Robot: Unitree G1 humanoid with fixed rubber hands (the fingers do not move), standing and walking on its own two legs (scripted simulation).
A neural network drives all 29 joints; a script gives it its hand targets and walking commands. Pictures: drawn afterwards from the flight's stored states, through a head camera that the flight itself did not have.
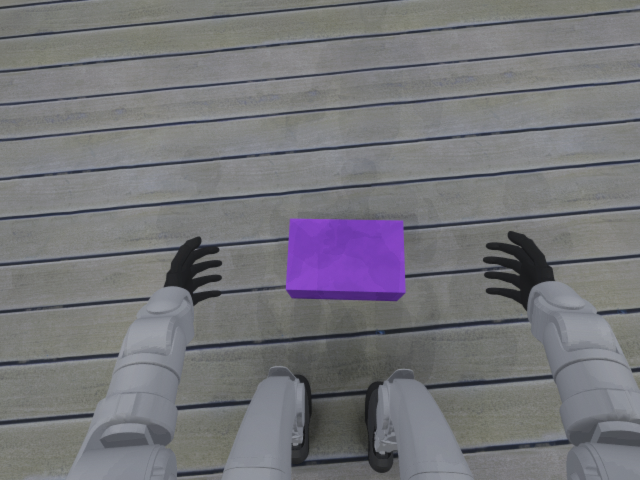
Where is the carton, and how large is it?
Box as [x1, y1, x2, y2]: [286, 219, 405, 300]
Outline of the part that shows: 290,219 286,290 291,297 397,300 405,292 403,229 401,220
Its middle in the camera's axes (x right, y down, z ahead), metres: +0.07 +0.07 +1.05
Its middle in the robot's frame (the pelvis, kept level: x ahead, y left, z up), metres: +0.51 -0.01 -0.62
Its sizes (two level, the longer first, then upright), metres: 0.292 0.186 0.142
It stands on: the floor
